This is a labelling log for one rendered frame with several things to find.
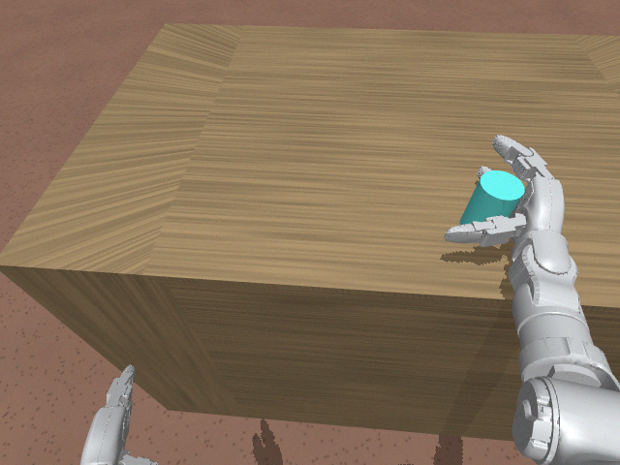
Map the can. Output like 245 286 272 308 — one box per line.
459 170 525 225

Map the left robot hand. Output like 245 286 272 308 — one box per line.
80 364 159 465

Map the right robot hand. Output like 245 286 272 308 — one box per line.
445 135 565 247

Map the right robot arm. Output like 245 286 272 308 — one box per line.
509 230 620 465

